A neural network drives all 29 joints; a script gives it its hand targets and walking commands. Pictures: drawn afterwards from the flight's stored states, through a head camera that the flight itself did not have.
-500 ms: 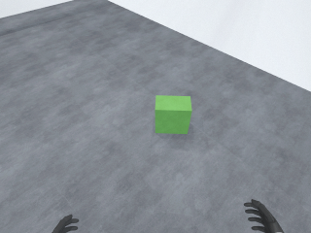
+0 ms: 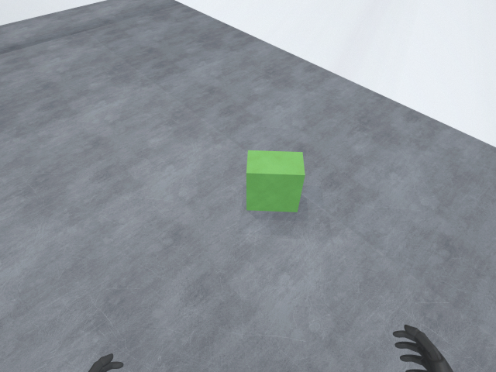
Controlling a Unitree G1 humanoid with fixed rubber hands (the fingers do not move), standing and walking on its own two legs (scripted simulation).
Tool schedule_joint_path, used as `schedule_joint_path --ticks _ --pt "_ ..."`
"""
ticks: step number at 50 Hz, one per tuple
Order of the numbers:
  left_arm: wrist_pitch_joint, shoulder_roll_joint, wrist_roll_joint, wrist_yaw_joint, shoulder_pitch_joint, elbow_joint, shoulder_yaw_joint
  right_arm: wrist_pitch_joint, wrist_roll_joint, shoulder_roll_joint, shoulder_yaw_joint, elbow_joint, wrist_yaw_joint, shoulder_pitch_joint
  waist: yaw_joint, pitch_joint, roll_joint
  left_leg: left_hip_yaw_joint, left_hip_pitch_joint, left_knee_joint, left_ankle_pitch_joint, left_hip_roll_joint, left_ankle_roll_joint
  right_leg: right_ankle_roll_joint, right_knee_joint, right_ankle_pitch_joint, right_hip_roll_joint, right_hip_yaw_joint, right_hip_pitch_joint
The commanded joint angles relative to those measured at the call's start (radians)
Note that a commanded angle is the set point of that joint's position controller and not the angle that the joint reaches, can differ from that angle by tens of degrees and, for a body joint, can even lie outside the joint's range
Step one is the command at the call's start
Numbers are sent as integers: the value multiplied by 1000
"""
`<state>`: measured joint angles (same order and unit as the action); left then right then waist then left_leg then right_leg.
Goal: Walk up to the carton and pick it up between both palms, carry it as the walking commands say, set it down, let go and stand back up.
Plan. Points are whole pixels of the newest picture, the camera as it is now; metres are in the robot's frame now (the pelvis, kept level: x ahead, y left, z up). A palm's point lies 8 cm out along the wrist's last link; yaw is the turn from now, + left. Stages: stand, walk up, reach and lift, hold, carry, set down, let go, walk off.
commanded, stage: stand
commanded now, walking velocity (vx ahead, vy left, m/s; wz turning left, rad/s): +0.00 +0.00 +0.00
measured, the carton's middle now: (273, 182) +1.04 -0.12 -0.62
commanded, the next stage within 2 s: walk up in 0.16 s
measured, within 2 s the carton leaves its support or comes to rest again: neither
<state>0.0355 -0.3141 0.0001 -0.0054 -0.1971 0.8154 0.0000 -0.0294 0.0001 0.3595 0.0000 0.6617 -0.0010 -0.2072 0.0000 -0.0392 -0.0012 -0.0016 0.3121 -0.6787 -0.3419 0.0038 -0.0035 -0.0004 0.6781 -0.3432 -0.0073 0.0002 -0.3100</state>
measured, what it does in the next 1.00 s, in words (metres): walks ahead: right foot, then left foot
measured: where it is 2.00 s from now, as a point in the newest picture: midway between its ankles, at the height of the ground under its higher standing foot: (267, 333)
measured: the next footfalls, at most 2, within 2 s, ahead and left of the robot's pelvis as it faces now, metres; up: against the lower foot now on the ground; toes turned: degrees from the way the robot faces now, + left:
right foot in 0.62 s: +0.14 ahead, -0.17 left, +0.00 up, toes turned -4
left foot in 0.98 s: +0.26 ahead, +0.08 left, +0.00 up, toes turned -2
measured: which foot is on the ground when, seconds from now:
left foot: down 0.00-0.62, up 0.64-0.96, down 0.98-1.00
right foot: down 0.00-0.40, up 0.42-0.60, down 0.62-0.98, up 1.00-1.00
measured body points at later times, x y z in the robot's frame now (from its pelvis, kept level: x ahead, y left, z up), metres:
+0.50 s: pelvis +0.01 -0.01 +0.00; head +0.01 -0.01 +0.45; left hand +0.13 +0.28 -0.10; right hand +0.12 -0.32 -0.08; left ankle +0.01 +0.12 -0.72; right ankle +0.04 -0.13 -0.70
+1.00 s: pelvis +0.12 -0.05 +0.00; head +0.12 -0.05 +0.45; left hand +0.21 +0.27 -0.10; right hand +0.19 -0.38 -0.09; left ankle +0.22 +0.08 -0.72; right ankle +0.11 -0.17 -0.71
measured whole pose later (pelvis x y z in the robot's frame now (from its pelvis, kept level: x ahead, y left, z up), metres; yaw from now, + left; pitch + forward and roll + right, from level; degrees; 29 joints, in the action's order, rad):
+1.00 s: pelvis +0.12 -0.05 +0.00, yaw -5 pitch -2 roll +0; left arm 0.07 -0.42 0.00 -0.05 -0.38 0.77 0.03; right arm -0.10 0.00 0.48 0.00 0.69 0.04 -0.35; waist 0.00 -0.02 0.02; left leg 0.02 0.42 -0.65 -0.27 0.05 -0.04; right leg -0.04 0.75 -0.38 0.01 0.00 -0.31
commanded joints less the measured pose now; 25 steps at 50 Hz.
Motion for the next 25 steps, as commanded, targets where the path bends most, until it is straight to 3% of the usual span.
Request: schedule_joint_path --ticks 1,2,3,4,5,6,7,8,9,10,11,12,13,15,16,17,18,19,20,21,22,23,24,25 --pt "19 -220 21 2 77 -38 54 -35 18 187 58 31 -6 89 -16 72 23 -127 -35 162 150 79 -65 -72 -141 154 -85 -115 37" --pt "14 -233 21 5 93 -59 68 -36 17 187 62 19 -5 89 -20 102 18 -138 -7 181 120 107 -66 -66 -120 133 -79 -102 55" --pt "19 -206 17 0 88 -50 61 -35 18 201 57 34 -5 99 -42 79 21 -141 -18 176 118 101 -62 -64 -119 141 -73 -94 29" --pt "15 -230 27 6 88 -39 65 -36 22 216 60 53 -6 75 -8 28 28 -143 -10 194 110 114 -63 -58 -146 166 -78 -106 10" --pt "12 -231 29 12 119 -60 68 -29 26 189 51 32 -9 77 -7 17 50 -134 -13 202 125 112 -63 -72 -148 135 -82 -105 2" --pt "18 -237 22 6 109 -55 72 -32 22 210 62 40 -10 84 -16 35 34 -135 3 203 80 105 -69 -69 -137 143 -74 -103 35" --pt "31 -244 25 4 84 -52 71 -29 16 185 62 36 -7 115 -14 116 -5 -113 -47 168 141 102 -66 -60 -131 172 -81 -102 63" --pt "26 -246 23 5 71 -31 71 -26 14 167 49 30 -13 63 1 85 22 -118 -60 156 169 95 -62 -67 -158 212 -80 -137 35" --pt "26 -246 26 3 89 -42 71 -31 7 178 60 42 -5 37 10 112 -42 -81 -73 140 199 88 -58 -59 -139 241 -90 -102 60" --pt "20 -214 30 8 90 -24 65 -33 15 202 54 52 -9 49 -3 122 -17 -89 -96 144 200 85 -62 -78 -152 214 -101 -126 48" --pt "21 -231 30 8 82 -32 63 -32 14 199 68 36 -13 77 12 108 -34 -111 -76 153 200 88 -61 -66 -140 240 -88 -103 52" --pt "16 -239 35 13 79 -20 75 -33 16 206 68 51 -10 68 -10 123 -30 -105 -75 160 196 99 -57 -63 -120 228 -90 -82 75" --pt "17 -229 15 10 79 -27 80 -32 18 216 69 53 -10 79 -25 65 66 -140 -4 183 244 105 -72 -55 -113 200 -78 -95 62" --pt "14 -211 19 9 110 -37 66 -28 20 215 69 55 -14 80 -28 70 -9 -128 -19 185 183 90 -71 -58 -112 165 -84 -69 46" --pt "20 -202 19 8 91 -26 57 -31 24 221 65 55 -10 109 -48 25 9 -123 -8 188 135 94 -68 -61 -136 159 -81 -90 25" --pt "20 -241 25 13 50 -11 73 -33 20 222 76 59 -8 63 -17 81 -25 -118 -51 159 150 94 -66 -63 -148 176 -89 -96 52" --pt "28 -295 31 -25 -22 -91 100 -60 26 297 130 28 15 -37 10 166 -55 -165 -120 127 -290 99 -132 -116 -94 -247 -82 -195 -59" --pt "28 -305 32 -41 26 -101 114 -75 35 320 142 42 18 -98 47 89 -5 -241 -165 202 -456 114 -152 -108 -59 -369 -56 -198 -234" --pt "26 -272 32 -52 81 -117 117 -82 45 344 156 44 21 -161 90 30 101 -338 -292 311 -558 182 -192 -79 48 -319 -19 -147 -432" --pt "31 -243 33 -56 100 -114 93 -83 47 379 169 59 19 -198 112 -75 202 -493 -352 407 -624 294 -254 -48 208 -196 15 -23 -583" --pt "42 -269 42 -50 135 -154 86 -86 47 376 170 49 16 -237 142 -94 141 -574 -372 437 -464 380 -308 -33 296 -165 -9 -88 -661" --pt "52 -277 48 -52 125 -146 102 -90 51 367 172 55 11 -265 122 -41 51 -568 -385 428 -382 381 -305 -30 313 -134 -36 -117 -628" --pt "61 -267 49 -60 104 -141 96 -97 50 368 168 34 10 -234 95 -13 58 -482 -366 392 -200 374 -298 -23 241 -95 -85 -97 -551" --pt "67 -273 42 -70 77 -145 94 -97 39 367 160 5 12 -170 69 54 64 -398 -325 358 -143 359 -274 -31 141 -135 -86 -88 -454"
